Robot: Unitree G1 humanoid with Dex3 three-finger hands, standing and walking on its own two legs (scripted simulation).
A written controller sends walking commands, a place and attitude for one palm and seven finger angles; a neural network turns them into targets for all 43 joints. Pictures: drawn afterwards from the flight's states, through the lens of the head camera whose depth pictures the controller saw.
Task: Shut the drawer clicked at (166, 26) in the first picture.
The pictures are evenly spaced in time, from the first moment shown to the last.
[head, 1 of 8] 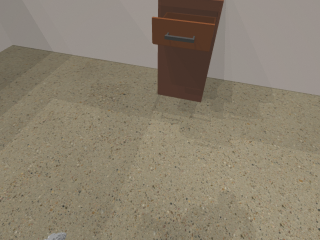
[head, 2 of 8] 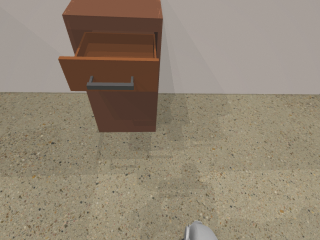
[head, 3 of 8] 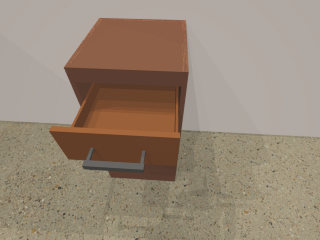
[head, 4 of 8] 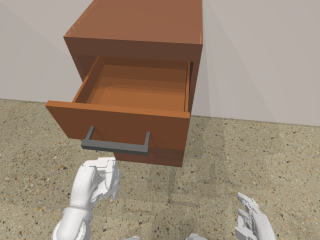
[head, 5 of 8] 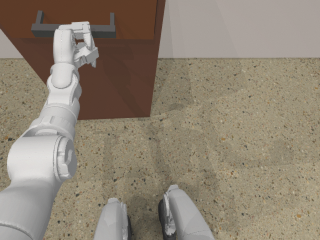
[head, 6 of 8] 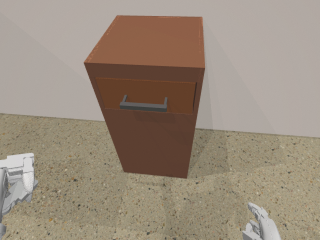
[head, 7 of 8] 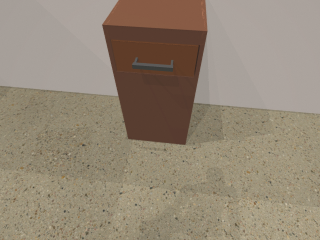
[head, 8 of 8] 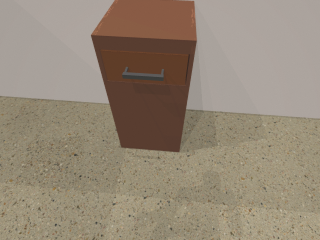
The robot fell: no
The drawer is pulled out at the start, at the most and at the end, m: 0.23 0.23 0.00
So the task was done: yes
